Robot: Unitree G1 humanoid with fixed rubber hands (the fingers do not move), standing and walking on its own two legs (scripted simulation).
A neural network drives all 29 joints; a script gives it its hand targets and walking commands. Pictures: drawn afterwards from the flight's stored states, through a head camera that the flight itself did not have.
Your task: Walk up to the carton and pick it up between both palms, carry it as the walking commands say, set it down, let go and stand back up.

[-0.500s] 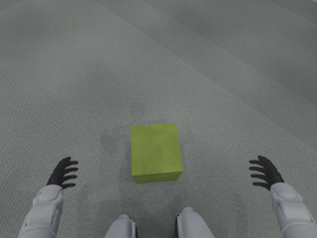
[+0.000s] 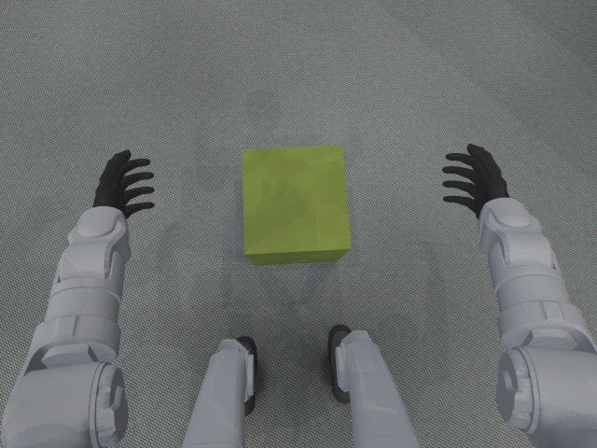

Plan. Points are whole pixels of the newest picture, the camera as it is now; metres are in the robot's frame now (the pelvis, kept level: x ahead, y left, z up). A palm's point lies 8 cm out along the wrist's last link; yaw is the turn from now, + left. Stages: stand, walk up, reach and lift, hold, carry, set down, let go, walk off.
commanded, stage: reach and lift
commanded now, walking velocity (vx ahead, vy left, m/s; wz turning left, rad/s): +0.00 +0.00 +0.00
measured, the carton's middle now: (294, 211) +0.53 -0.01 -0.56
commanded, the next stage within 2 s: none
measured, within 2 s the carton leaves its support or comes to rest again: neither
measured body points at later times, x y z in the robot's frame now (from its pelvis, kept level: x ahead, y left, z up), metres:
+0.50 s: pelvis +0.00 +0.00 -0.03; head +0.33 -0.01 +0.28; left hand +0.54 +0.21 -0.14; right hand +0.55 -0.22 -0.14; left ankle +0.05 +0.15 -0.66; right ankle +0.08 -0.13 -0.66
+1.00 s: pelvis -0.02 +0.00 -0.13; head +0.33 +0.00 +0.15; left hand +0.54 +0.20 -0.26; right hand +0.55 -0.22 -0.26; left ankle +0.05 +0.15 -0.66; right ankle +0.08 -0.13 -0.66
